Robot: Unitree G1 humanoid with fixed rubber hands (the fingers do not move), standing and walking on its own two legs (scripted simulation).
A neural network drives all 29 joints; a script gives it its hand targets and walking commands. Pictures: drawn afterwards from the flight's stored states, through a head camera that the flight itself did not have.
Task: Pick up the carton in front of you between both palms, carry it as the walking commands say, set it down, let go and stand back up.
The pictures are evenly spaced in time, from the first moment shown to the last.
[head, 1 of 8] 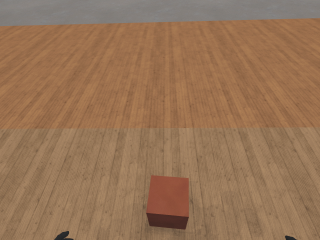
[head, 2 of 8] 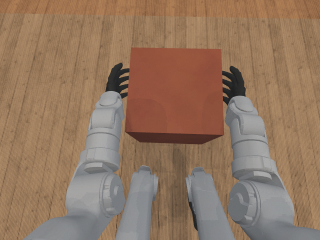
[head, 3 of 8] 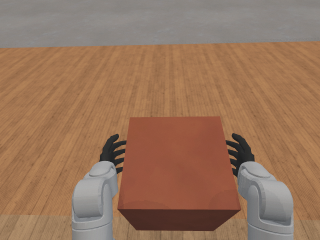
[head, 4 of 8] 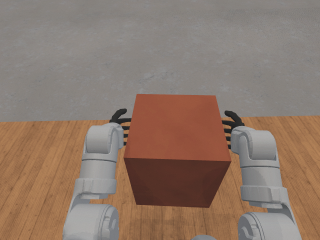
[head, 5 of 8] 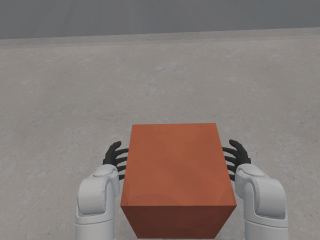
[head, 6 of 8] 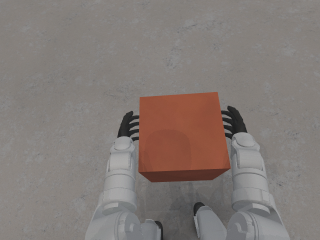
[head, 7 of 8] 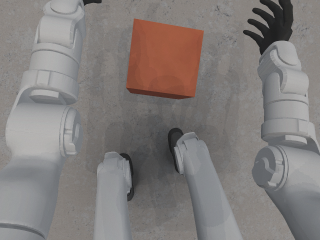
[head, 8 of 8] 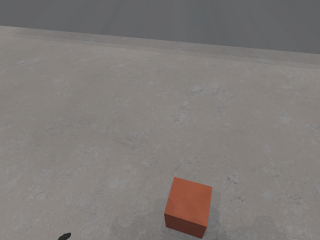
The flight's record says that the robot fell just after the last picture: no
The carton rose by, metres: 0.68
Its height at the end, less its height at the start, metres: -0.27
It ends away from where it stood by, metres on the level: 5.46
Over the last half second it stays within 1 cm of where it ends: yes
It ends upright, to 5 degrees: yes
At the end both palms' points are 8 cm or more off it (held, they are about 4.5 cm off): yes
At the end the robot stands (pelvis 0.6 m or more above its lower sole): yes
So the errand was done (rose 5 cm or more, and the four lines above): yes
